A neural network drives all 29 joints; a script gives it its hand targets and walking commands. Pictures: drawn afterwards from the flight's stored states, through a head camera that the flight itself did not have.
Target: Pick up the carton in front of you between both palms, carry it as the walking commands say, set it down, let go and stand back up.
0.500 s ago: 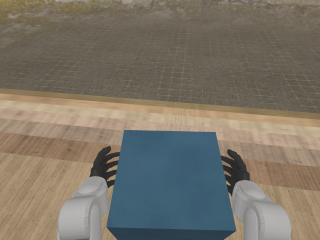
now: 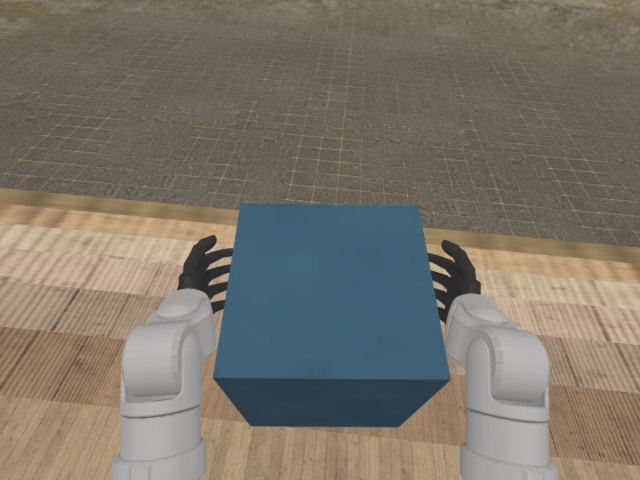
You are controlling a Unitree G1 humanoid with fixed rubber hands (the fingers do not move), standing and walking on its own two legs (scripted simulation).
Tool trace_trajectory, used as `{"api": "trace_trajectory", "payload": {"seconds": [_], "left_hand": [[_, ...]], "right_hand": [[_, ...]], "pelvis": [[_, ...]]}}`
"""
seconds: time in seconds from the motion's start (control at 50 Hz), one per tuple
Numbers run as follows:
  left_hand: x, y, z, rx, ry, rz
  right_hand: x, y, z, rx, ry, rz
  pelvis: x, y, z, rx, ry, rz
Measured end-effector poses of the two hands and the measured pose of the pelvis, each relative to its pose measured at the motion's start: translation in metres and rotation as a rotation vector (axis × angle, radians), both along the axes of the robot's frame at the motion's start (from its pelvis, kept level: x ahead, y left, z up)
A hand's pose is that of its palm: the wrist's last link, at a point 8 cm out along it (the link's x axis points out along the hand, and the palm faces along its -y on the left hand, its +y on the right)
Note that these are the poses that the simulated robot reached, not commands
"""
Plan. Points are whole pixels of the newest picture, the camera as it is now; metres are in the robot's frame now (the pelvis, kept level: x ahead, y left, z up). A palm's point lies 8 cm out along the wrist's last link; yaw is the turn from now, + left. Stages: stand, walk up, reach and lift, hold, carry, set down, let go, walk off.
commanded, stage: carry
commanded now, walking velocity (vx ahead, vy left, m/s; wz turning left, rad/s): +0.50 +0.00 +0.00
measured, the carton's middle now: (327, 326) +0.31 +0.01 +0.04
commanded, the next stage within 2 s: none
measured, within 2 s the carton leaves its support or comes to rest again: neither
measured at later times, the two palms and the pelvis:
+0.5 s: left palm (223, 144) +0.63 +0.19 +0.10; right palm (390, 148) +0.65 -0.11 +0.09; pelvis +0.31 +0.01 +0.01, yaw +1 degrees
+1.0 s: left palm (252, 124) +0.96 +0.19 -0.05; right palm (366, 131) +0.95 -0.11 -0.05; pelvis +0.63 +0.05 -0.13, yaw +2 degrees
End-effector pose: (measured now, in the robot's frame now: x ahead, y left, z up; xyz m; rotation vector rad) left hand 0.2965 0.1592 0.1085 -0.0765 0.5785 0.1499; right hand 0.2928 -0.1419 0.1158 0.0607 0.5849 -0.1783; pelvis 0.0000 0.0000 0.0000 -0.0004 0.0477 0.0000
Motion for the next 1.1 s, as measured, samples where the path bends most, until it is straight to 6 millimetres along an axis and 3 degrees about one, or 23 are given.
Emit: {"api": "trace_trajectory", "payload": {"seconds": [0.12, 0.22, 0.32, 0.44, 0.52, 0.58, 0.66, 0.74, 0.8, 0.86, 0.98, 1.1], "left_hand": [[0.103, 0.003, -0.012, -0.06, 0.096, -0.008], [0.174, 0.007, -0.002, -0.071, 0.058, 0.008], [0.238, 0.015, 0.006, -0.057, 0.019, 0.034], [0.309, 0.02, 0.002, -0.034, -0.017, 0.093], [0.341, 0.031, -0.012, -0.015, 0.056, 0.135], [0.37, 0.037, -0.016, -0.04, 0.071, 0.158], [0.428, 0.041, -0.011, -0.059, 0.011, 0.141], [0.499, 0.038, -0.011, -0.05, -0.089, 0.075], [0.553, 0.035, -0.032, -0.037, -0.123, 0.029], [0.596, 0.032, -0.072, -0.008, -0.054, 0.016], [0.653, 0.029, -0.147, -0.05, 0.095, 0.037], [0.723, 0.03, -0.189, -0.057, 0.103, 0.063]], "right_hand": [[0.085, 0.004, -0.015, 0.027, 0.093, -0.071], [0.161, 0.008, -0.006, 0.059, 0.055, -0.077], [0.235, 0.015, 0.001, 0.062, 0.02, -0.04], [0.325, 0.021, -0.011, 0.081, -0.013, 0.027], [0.369, 0.033, -0.03, 0.092, 0.062, 0.073], [0.4, 0.039, -0.033, 0.107, 0.078, 0.066], [0.452, 0.043, -0.025, 0.097, 0.015, 0.048], [0.508, 0.039, -0.023, 0.058, -0.09, 0.023], [0.55, 0.035, -0.042, 0.014, -0.123, 0.003], [0.584, 0.029, -0.082, 0.0, -0.055, -0.021], [0.644, 0.029, -0.157, 0.086, 0.091, -0.061], [0.726, 0.031, -0.199, 0.094, 0.103, -0.038]], "pelvis": [[0.059, 0.019, 0.015, -0.009, 0.032, 0.004], [0.115, 0.026, 0.025, -0.02, 0.046, 0.007], [0.184, 0.023, 0.025, -0.017, 0.053, 0.019], [0.276, 0.01, 0.005, -0.001, 0.032, 0.03], [0.319, 0.006, 0.008, -0.031, 0.025, 0.013], [0.351, 0.004, 0.013, -0.027, 0.027, 0.011], [0.4, 0.009, 0.006, -0.03, 0.017, 0.015], [0.466, 0.022, -0.028, -0.075, -0.016, 0.044], [0.518, 0.032, -0.071, -0.082, -0.03, 0.044], [0.553, 0.037, -0.102, -0.028, -0.004, 0.045], [0.616, 0.046, -0.128, 0.009, 0.012, 0.032], [0.695, 0.037, -0.148, 0.01, 0.028, 0.043]]}}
